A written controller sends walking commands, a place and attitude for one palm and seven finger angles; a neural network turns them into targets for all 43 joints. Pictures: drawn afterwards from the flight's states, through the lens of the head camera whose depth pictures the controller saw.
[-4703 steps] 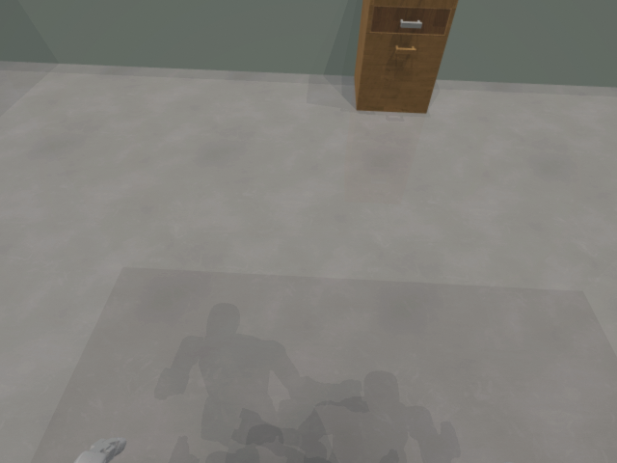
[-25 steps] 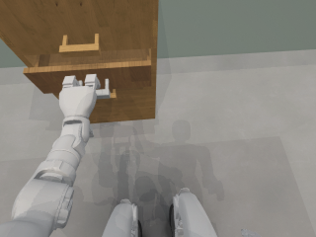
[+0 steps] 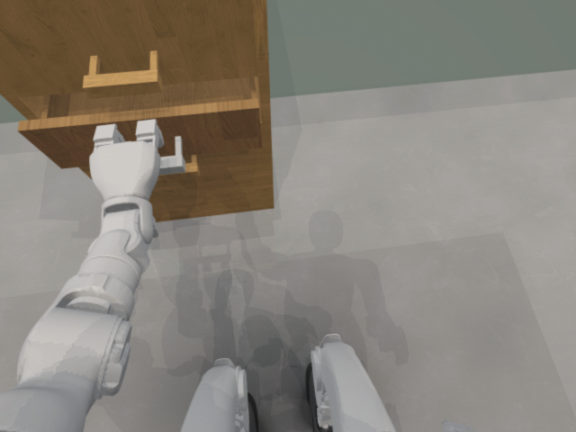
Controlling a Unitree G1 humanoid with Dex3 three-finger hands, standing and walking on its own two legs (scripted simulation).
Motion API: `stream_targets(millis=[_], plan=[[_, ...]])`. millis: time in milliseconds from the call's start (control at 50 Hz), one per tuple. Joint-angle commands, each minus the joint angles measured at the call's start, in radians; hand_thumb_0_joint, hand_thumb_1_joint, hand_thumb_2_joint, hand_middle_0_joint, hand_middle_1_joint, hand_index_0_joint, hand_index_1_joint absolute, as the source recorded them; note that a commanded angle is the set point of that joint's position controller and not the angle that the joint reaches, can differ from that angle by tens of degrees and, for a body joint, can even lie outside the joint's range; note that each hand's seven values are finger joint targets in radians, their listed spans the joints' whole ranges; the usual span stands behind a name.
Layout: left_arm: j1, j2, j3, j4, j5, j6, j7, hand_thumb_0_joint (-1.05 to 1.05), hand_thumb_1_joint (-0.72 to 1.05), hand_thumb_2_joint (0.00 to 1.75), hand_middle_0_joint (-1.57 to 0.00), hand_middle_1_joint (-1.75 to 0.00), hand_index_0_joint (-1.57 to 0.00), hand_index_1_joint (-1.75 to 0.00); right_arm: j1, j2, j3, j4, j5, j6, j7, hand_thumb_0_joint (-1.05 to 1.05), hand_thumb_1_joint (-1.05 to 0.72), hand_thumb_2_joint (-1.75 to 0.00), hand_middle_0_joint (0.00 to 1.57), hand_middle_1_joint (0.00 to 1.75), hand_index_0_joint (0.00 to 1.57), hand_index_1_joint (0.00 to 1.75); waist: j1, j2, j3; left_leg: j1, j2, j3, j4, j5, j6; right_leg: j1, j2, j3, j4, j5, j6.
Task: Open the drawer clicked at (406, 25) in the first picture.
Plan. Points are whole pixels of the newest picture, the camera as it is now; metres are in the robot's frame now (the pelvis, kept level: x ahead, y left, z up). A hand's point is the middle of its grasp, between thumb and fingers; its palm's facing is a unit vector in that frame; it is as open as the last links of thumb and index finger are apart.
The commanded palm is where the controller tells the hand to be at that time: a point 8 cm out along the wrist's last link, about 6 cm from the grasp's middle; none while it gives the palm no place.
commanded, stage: re-aim the fingers above the handle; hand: left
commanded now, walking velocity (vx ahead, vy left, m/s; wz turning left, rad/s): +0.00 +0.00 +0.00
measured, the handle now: (153, 156) +0.57 +0.19 -0.11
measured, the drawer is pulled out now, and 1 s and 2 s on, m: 0.06 0.06 0.06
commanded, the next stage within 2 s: lower the fingers behind the handle in 1.40 s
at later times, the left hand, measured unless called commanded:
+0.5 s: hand (145, 196) +0.47 +0.18 -0.06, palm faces -0.08 +0.03 -1.00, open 13.8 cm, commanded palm +0.45 +0.17 +0.00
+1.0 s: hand (160, 211) +0.44 +0.16 -0.07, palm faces -0.21 -0.04 -0.98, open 13.8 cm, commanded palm +0.45 +0.16 +0.00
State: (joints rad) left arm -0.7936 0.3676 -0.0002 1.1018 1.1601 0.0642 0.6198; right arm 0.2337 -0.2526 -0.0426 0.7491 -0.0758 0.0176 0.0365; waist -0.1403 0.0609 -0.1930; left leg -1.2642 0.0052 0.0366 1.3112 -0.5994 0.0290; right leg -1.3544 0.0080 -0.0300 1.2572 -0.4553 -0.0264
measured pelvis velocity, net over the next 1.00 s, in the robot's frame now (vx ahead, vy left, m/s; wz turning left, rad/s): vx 0.00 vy -0.01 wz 0.02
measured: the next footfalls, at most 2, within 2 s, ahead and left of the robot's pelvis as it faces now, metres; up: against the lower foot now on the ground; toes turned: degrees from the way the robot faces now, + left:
none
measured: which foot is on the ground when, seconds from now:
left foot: down 0.00-1.00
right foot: down 0.00-1.00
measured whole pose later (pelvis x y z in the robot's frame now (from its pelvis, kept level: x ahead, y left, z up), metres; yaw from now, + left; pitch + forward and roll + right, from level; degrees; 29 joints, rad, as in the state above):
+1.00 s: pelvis +0.00 -0.01 +0.01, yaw +1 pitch +30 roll +0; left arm -0.71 0.29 -0.13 1.05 1.07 0.05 0.46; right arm 0.26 -0.23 -0.06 0.77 -0.05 -0.02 0.02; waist -0.10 0.06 -0.19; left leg -1.20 -0.01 0.03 1.24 -0.57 0.02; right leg -1.28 0.00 -0.04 1.20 -0.44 -0.03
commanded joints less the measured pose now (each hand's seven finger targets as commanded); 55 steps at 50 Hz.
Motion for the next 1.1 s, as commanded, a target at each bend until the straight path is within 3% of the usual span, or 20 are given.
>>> stream_targets(millis=[0,40,120,180,260,300,340,380,420,520,600,660,740,800,860,880,940,1000,1020,1080], plan=[[-0.289,0.172,-0.01,-0.225,-0.039,0.027,-0.028,0.0,-0.5,0.3,-0.3,-1.2,-0.3,-1.2,0.151,-0.14,-0.06,-0.06,0.027,-0.023,-0.013,0.0,-0.9,-0.9,0.2,0.3,0.2,0.3,0.005,-0.018,-0.651,0.255,-0.033,-0.035,-0.172,0.397,-0.002,0.611,0.019,0.041,-0.146,0.406,0.003],[-0.323,0.117,-0.062,-0.268,-0.06,-0.007,-0.065,0.0,-0.5,0.3,-0.3,-1.2,-0.3,-1.2,0.16,-0.135,-0.069,-0.048,0.03,-0.034,-0.022,0.0,-0.9,-0.9,0.2,0.3,0.2,0.3,-0.024,-0.031,-0.641,0.28,-0.034,-0.042,-0.175,0.372,0.002,0.593,0.019,0.039,-0.167,0.383,0.006],[-0.432,0.097,-0.104,-0.349,-0.058,-0.102,-0.092,0.0,-0.5,0.3,-0.3,-1.2,-0.3,-1.2,0.181,-0.133,-0.074,-0.016,0.025,-0.062,-0.047,0.0,-0.9,-0.9,0.2,0.3,0.2,0.3,-0.063,-0.032,-0.582,0.322,-0.034,-0.06,-0.175,0.347,0.006,0.504,0.017,0.033,-0.181,0.327,0.004],[-0.404,0.16,-0.047,-0.281,-0.017,-0.139,-0.051,0.0,-0.5,0.3,-0.3,-1.2,-0.3,-1.2,0.179,-0.137,-0.062,0.011,0.013,-0.068,-0.054,0.0,-0.9,-0.9,0.2,0.3,0.2,0.3,-0.036,-0.005,-0.486,0.273,-0.036,-0.064,-0.165,0.322,0.005,0.422,0.017,0.026,-0.168,0.254,-0.007],[-0.341,0.249,0.053,-0.175,0.007,-0.1,0.032,0.0,-0.5,0.3,-0.3,-1.2,-0.3,-1.2,0.152,-0.139,-0.044,0.005,-0.006,-0.047,-0.035,0.0,-0.9,-0.9,0.2,0.3,0.2,0.3,0.01,0.043,-0.46,0.215,-0.038,-0.054,-0.15,0.338,-0.002,0.393,0.019,0.026,-0.139,0.233,-0.016],[-0.287,0.239,0.056,-0.102,0.004,-0.048,0.06,0.0,-0.5,0.3,-0.3,-1.2,-0.3,-1.2,0.13,-0.137,-0.037,-0.014,-0.006,-0.034,-0.022,0.0,-0.9,-0.9,0.2,0.3,0.2,0.3,0.022,0.03,-0.446,0.17,-0.039,-0.042,-0.15,0.323,-0.002,0.414,0.019,0.03,-0.135,0.229,-0.014],[-0.254,0.131,-0.015,-0.035,0.0,0.011,0.063,0.0,-0.5,0.3,-0.3,-1.2,-0.3,-1.2,0.128,-0.131,-0.039,-0.027,0.0,-0.033,-0.009,0.0,-0.9,-0.9,0.2,0.3,0.2,0.3,0.006,0.014,-0.442,0.167,-0.039,-0.034,-0.156,0.334,-0.004,0.436,0.02,0.026,-0.142,0.261,-0.012],[-0.244,0.078,-0.058,-0.058,-0.013,0.054,0.036,0.0,-0.5,0.3,-0.3,-1.2,-0.3,-1.2,0.133,-0.134,-0.05,-0.044,0.012,-0.031,0.0,0.0,-0.9,-0.9,0.2,0.3,0.2,0.3,0.005,0.006,-0.524,0.215,-0.038,-0.031,-0.164,0.362,-0.008,0.487,0.024,0.024,-0.145,0.316,-0.009],[-0.297,0.084,-0.066,-0.119,-0.039,0.066,-0.013,0.0,-0.5,0.3,-0.3,-1.2,-0.3,-1.2,0.143,-0.138,-0.056,-0.054,0.022,-0.029,-0.004,0.0,-0.9,-0.9,0.2,0.3,0.2,0.3,-0.008,-0.009,-0.6,0.256,-0.036,-0.036,-0.169,0.378,-0.008,0.538,0.025,0.026,-0.146,0.355,-0.005],[-0.451,0.122,-0.068,-0.343,-0.062,-0.041,-0.074,0.0,-0.5,0.3,-0.3,-1.2,-0.3,-1.2,0.157,-0.129,-0.067,-0.046,0.025,-0.05,-0.036,0.0,-0.9,-0.9,0.2,0.3,0.2,0.3,-0.037,-0.022,-0.666,0.306,-0.04,-0.053,-0.173,0.35,0.004,0.573,0.018,0.04,-0.165,0.354,0.003],[-0.43,0.179,-0.02,-0.307,0.001,-0.108,-0.014,0.0,-0.5,0.3,-0.3,-1.2,-0.3,-1.2,0.157,-0.127,-0.054,-0.011,0.008,-0.062,-0.049,0.0,-0.9,-0.9,0.2,0.3,0.2,0.3,-0.025,0.007,-0.53,0.259,-0.039,-0.056,-0.161,0.33,0.005,0.458,0.015,0.036,-0.153,0.275,-0.006],[-0.382,0.21,0.031,-0.203,0.025,-0.077,0.061,0.0,-0.5,0.3,-0.3,-1.2,-0.3,-1.2,0.142,-0.128,-0.043,0.0,-0.007,-0.049,-0.038,0.0,-0.9,-0.9,0.2,0.3,0.2,0.3,-0.007,0.009,-0.478,0.205,-0.037,-0.055,-0.15,0.328,0.001,0.414,0.016,0.031,-0.136,0.237,-0.012],[-0.247,0.167,0.018,-0.01,-0.009,0.051,0.082,0.0,-0.5,0.3,-0.3,-1.2,-0.3,-1.2,0.12,-0.133,-0.032,-0.014,-0.001,-0.033,-0.011,0.0,-0.9,-0.9,0.2,0.3,0.2,0.3,0.013,-0.027,-0.437,0.144,-0.04,-0.032,-0.164,0.321,-0.003,0.469,0.017,0.033,-0.146,0.264,-0.007],[-0.249,0.107,-0.05,-0.044,-0.035,0.113,0.011,0.0,-0.5,0.3,-0.3,-1.2,-0.3,-1.2,0.136,-0.14,-0.042,-0.044,0.023,-0.029,-0.004,0.0,-0.9,-0.9,0.2,0.3,0.2,0.3,0.01,-0.018,-0.531,0.209,-0.038,-0.022,-0.188,0.345,-0.006,0.543,0.021,0.032,-0.161,0.326,-0.002],[-0.308,-0.002,-0.138,-0.186,-0.083,0.075,-0.087,0.0,-0.5,0.3,-0.3,-1.2,-0.3,-1.2,0.159,-0.128,-0.068,-0.054,0.036,-0.033,-0.01,0.0,-0.9,-0.9,0.2,0.3,0.2,0.3,-0.027,-0.042,-0.645,0.306,-0.036,-0.036,-0.192,0.379,-0.003,0.593,0.023,0.031,-0.177,0.391,0.003],[-0.329,-0.003,-0.145,-0.229,-0.097,0.042,-0.111,0.0,-0.5,0.3,-0.3,-1.2,-0.3,-1.2,0.158,-0.125,-0.07,-0.052,0.036,-0.038,-0.018,0.0,-0.9,-0.9,0.2,0.3,0.2,0.3,-0.035,-0.066,-0.636,0.305,-0.038,-0.039,-0.192,0.365,0.001,0.603,0.02,0.035,-0.188,0.391,0.007],[-0.436,0.043,-0.138,-0.347,-0.082,-0.08,-0.129,0.0,-0.5,0.3,-0.3,-1.2,-0.3,-1.2,0.168,-0.122,-0.073,-0.031,0.029,-0.065,-0.046,0.0,-0.9,-0.9,0.2,0.3,0.2,0.3,-0.056,-0.059,-0.601,0.3,-0.04,-0.052,-0.181,0.324,0.011,0.558,0.013,0.044,-0.187,0.347,0.007],[-0.457,0.142,-0.055,-0.359,-0.002,-0.157,-0.055,0.0,-0.5,0.3,-0.3,-1.2,-0.3,-1.2,0.178,-0.126,-0.063,-0.005,0.011,-0.075,-0.057,0.0,-0.9,-0.9,0.2,0.3,0.2,0.3,-0.03,0.005,-0.528,0.293,-0.039,-0.065,-0.165,0.338,0.003,0.43,0.014,0.033,-0.153,0.277,-0.011],[-0.47,0.191,-0.012,-0.379,0.02,-0.168,-0.018,0.0,-0.5,0.3,-0.3,-1.2,-0.3,-1.2,0.169,-0.127,-0.059,0.001,0.002,-0.073,-0.055,0.0,-0.9,-0.9,0.2,0.3,0.2,0.3,-0.007,0.051,-0.54,0.297,-0.04,-0.064,-0.155,0.36,-0.001,0.403,0.015,0.03,-0.134,0.27,-0.018],[-0.334,0.225,0.07,-0.232,0.044,-0.112,0.1,0.0,-0.5,0.3,-0.3,-1.2,-0.3,-1.2,0.123,-0.116,-0.042,0.002,-0.019,-0.048,-0.04,0.0,-0.9,-0.9,0.2,0.3,0.2,0.3,0.021,0.025,-0.463,0.188,-0.043,-0.048,-0.132,0.363,-0.002,0.399,0.012,0.034,-0.114,0.258,-0.017]])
